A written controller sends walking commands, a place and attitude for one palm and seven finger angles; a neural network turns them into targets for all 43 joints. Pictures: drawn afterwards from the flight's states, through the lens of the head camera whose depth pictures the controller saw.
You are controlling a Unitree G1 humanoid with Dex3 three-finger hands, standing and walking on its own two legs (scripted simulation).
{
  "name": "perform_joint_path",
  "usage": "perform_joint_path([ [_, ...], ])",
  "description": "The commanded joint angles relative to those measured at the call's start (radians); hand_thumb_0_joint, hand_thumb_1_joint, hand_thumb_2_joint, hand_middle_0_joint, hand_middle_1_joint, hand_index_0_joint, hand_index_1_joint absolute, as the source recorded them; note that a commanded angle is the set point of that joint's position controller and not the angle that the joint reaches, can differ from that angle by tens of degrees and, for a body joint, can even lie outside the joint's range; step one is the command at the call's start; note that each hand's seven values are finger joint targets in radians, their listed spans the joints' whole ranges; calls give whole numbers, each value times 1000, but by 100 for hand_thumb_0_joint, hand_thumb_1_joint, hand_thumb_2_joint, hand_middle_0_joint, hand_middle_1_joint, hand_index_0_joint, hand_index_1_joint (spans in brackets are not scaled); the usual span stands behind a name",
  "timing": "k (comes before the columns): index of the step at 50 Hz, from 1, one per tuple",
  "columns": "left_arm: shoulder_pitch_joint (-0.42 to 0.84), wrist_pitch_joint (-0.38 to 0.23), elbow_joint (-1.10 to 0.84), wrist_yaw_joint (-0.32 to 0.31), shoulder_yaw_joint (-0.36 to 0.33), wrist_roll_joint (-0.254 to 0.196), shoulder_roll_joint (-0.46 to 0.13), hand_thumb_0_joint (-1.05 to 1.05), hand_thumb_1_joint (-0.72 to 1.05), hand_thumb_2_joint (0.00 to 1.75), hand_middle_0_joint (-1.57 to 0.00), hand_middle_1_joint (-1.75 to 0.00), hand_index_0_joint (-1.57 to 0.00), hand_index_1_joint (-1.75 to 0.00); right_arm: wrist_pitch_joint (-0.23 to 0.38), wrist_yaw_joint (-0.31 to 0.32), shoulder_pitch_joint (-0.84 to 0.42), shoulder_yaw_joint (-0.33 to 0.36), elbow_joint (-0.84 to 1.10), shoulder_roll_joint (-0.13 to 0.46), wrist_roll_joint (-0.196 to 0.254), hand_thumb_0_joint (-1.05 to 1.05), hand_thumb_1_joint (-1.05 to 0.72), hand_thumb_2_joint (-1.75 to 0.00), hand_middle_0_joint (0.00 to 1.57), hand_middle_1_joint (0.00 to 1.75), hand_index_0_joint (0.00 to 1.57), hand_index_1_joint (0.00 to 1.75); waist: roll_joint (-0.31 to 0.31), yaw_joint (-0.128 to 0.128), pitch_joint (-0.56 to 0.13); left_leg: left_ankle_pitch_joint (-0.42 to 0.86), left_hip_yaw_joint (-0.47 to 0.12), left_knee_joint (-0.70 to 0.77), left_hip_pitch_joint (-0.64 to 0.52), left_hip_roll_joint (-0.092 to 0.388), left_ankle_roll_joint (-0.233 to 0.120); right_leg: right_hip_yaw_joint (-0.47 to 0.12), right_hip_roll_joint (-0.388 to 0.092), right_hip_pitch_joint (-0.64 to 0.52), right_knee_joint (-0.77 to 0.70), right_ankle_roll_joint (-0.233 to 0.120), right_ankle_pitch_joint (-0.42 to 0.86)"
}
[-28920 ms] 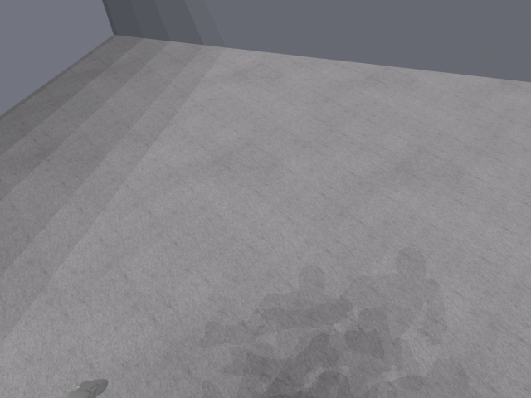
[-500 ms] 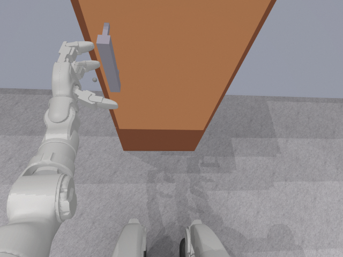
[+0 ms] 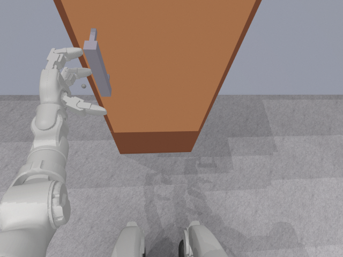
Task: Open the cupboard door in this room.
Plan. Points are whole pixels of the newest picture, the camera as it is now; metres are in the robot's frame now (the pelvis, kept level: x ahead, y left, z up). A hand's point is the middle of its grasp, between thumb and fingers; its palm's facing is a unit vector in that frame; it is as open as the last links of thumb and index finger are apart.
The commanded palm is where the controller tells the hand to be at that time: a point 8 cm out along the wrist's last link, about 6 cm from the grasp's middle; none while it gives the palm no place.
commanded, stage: move the hooked fingers beside the handle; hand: left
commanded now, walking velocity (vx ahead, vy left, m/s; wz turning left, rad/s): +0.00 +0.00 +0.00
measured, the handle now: (100, 65) +0.54 +0.15 +0.07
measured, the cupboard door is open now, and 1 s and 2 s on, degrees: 0 0 0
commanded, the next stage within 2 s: slide the fingers in behind the handle in 1.32 s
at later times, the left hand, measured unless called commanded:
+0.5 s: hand (70, 88) +0.48 +0.21 +0.06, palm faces +0.03 -1.00 -0.01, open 14.0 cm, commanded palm +0.46 +0.25 +0.06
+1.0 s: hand (69, 85) +0.48 +0.21 +0.06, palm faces +0.02 -1.00 -0.01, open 14.0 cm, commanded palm +0.46 +0.25 +0.06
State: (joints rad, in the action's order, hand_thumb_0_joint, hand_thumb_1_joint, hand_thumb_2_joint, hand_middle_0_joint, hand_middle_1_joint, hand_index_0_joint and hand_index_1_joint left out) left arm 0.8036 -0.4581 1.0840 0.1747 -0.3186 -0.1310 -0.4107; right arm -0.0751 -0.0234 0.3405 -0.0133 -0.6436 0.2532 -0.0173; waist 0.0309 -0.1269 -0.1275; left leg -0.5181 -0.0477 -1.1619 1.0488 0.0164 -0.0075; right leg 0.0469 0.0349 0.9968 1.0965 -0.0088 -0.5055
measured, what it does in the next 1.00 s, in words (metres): stands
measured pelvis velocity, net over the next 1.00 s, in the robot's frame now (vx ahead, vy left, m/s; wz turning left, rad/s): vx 0.00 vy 0.01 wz -0.03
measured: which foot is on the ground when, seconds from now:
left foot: down 0.00-1.00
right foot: down 0.00-1.00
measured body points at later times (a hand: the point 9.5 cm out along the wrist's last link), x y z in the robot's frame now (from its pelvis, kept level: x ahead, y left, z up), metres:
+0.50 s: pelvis -0.01 +0.00 +0.00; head +0.13 +0.02 +0.43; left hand +0.47 +0.27 +0.06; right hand +0.02 -0.27 -0.11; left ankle +0.01 +0.11 -0.65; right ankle +0.00 -0.12 -0.65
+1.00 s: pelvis +0.00 +0.01 +0.00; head +0.13 +0.03 +0.43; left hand +0.48 +0.27 +0.06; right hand +0.01 -0.26 -0.11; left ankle +0.01 +0.11 -0.65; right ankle +0.00 -0.12 -0.65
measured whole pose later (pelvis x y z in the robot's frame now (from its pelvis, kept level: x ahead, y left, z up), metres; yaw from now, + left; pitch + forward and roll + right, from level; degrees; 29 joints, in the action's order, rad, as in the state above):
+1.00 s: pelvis +0.00 +0.01 +0.00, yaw -2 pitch +23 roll -4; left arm 0.78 -0.43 1.08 0.28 -0.41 -0.13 -0.49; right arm -0.07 0.00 0.36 -0.04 -0.62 0.25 -0.01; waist 0.03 -0.15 -0.13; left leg -0.51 -0.03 -1.16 1.05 0.03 -0.02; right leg 0.03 0.05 1.00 1.08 0.00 -0.49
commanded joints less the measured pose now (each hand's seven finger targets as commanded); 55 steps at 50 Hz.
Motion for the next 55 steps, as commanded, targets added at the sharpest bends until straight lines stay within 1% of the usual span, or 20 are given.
perform_joint_path([
  [1, 410, -68, -225, 46, -17, 7, -195, 0, -50, 30, -30, -120, -30, -120, 11, 16, 154, 63, 59, 172, 10, 0, -90, -90, 20, 30, 20, 30, 74, -39, -495, 460, -14, 110, -419, -8, -18, -16, 21, -187, -123, -13, 409],
  [4, 391, -68, -230, 55, -71, 0, -259, 0, -50, 30, -30, -120, -30, -120, 12, 24, 153, 58, 68, 173, 12, 0, -90, -90, 20, 30, 20, 30, 67, -25, -482, 438, -2, 115, -370, -11, -23, -27, 18, -237, -124, -12, 425],
  [6, 365, -66, -215, 62, -87, -5, -270, 0, -50, 30, -30, -120, -30, -120, 12, 27, 143, 55, 74, 170, 16, 0, -90, -90, 20, 30, 20, 30, 74, -16, -473, 421, 4, 119, -357, -12, -21, -29, 17, -242, -127, -10, 414],
  [9, 377, -65, -204, 66, -98, -5, -291, 0, -50, 30, -30, -120, -30, -120, 15, 33, 146, 52, 77, 172, 17, 0, -90, -90, 20, 30, 20, 30, 72, -21, -450, 405, 3, 120, -343, -11, -22, -30, 18, -233, -125, -11, 395],
  [11, 372, -62, -207, 75, -116, -5, -320, 0, -50, 30, -30, -120, -30, -120, 17, 36, 141, 53, 79, 176, 18, 0, -90, -90, 20, 30, 20, 30, 73, -21, -470, 399, 10, 114, -331, -10, -24, -40, 14, -246, -128, -6, 403],
  [15, 336, -60, -203, 105, -115, -16, -319, 0, -50, 30, -30, -120, -30, -120, 19, 37, 139, 52, 86, 177, 22, 0, -90, -90, 20, 30, 20, 30, 86, -11, -478, 410, 10, 117, -345, -9, -21, -38, 16, -248, -127, -8, 405],
  [17, 344, -42, -159, 119, -103, -18, -313, 0, -50, 30, -30, -120, -30, -120, 16, 42, 141, 51, 80, 182, 25, 0, -90, -90, 20, 30, 20, 30, 35, -32, -421, 361, 7, 120, -303, -6, -25, -35, 17, -226, -136, -4, 365],
  [18, 368, -38, -169, 123, -100, -22, -314, 0, -50, 30, -30, -120, -30, -120, 18, 45, 141, 51, 81, 185, 25, 0, -90, -90, 20, 30, 20, 30, 46, -38, -424, 351, 8, 119, -295, -7, -29, -40, 15, -228, -140, -2, 363],
  [20, 385, -39, -174, 129, -125, -21, -353, 0, -50, 30, -30, -120, -30, -120, 21, 50, 144, 51, 79, 189, 26, 0, -90, -90, 20, 30, 20, 30, 78, -29, -450, 354, 3, 117, -317, -5, -24, -37, 15, -209, -131, -6, 346],
  [22, 418, -38, -169, 134, -108, -22, -340, 0, -50, 30, -30, -120, -30, -120, 25, 53, 141, 49, 75, 189, 25, 0, -90, -90, 20, 30, 20, 30, 71, -44, -427, 328, 1, 113, -309, -5, -28, -40, 15, -186, -139, -3, 315],
  [25, 446, -50, -194, 144, -119, -18, -371, 0, -50, 30, -30, -120, -30, -120, 30, 56, 149, 49, 69, 194, 23, 0, -90, -90, 20, 30, 20, 30, 123, -36, -487, 361, -11, 108, -362, -1, -23, -34, 17, -165, -125, -10, 312],
  [30, 448, -28, -159, 148, -102, -20, -346, 0, -50, 30, -30, -120, -30, -120, 32, 58, 157, 48, 60, 198, 21, 0, -90, -90, 20, 30, 20, 30, 115, -50, -473, 378, -18, 104, -371, 4, -22, -23, 19, -128, -122, -8, 309],
  [33, 413, -21, -179, 140, -121, -12, -369, 0, -50, 30, -30, -120, -30, -120, 27, 53, 162, 48, 68, 198, 18, 0, -90, -90, 20, 30, 20, 30, 146, -27, -498, 418, -25, 113, -404, 6, -15, -15, 20, -134, -115, -15, 320],
  [35, 426, -24, -196, 134, -104, -14, -340, 0, -50, 30, -30, -120, -30, -120, 26, 49, 163, 50, 67, 196, 16, 0, -90, -90, 20, 30, 20, 30, 155, -34, -501, 440, -29, 111, -436, 10, -13, -9, 22, -105, -117, -14, 319],
  [37, 408, -27, -220, 124, -134, -18, -366, 0, -50, 30, -30, -120, -30, -120, 24, 47, 166, 52, 72, 198, 14, 0, -90, -90, 20, 30, 20, 30, 131, -23, -515, 449, -27, 115, -427, 9, -14, -9, 22, -144, -118, -13, 337],
  [43, 383, -24, -197, 106, -124, -6, -351, 0, -50, 30, -30, -120, -30, -120, 17, 43, 163, 49, 79, 194, 15, 0, -90, -90, 20, 30, 20, 30, 97, -28, -464, 410, -19, 127, -383, 6, -16, -10, 24, -157, -126, -11, 322],
  [46, 391, -43, -232, 105, -139, -7, -362, 0, -50, 30, -30, -120, -30, -120, 18, 43, 166, 54, 78, 193, 13, 0, -90, -90, 20, 30, 20, 30, 132, -20, -504, 454, -22, 124, -435, 8, -12, -10, 25, -152, -123, -14, 342],
  [49, 362, -47, -241, 114, -83, -14, -289, 0, -50, 30, -30, -120, -30, -120, 18, 39, 167, 55, 79, 186, 14, 0, -90, -90, 20, 30, 20, 30, 150, -26, -490, 497, -27, 128, -479, 11, -7, 0, 27, -127, -123, -18, 351],
  [53, 343, -26, -182, 110, -87, -20, -281, 0, -50, 30, -30, -120, -30, -120, 11, 39, 161, 55, 76, 192, 18, 0, -90, -90, 20, 30, 20, 30, 76, -31, -430, 418, -25, 140, -410, 7, -11, 2, 25, -133, -136, -12, 313],
  [55, 359, -32, -190, 103, -116, -16, -320, 0, -50, 30, -30, -120, -30, -120, 12, 44, 162, 54, 75, 194, 17, 0, -90, -90, 20, 30, 20, 30, 90, -26, -440, 423, -21, 135, -408, 6, -13, -6, 23, -138, -132, -13, 325],
])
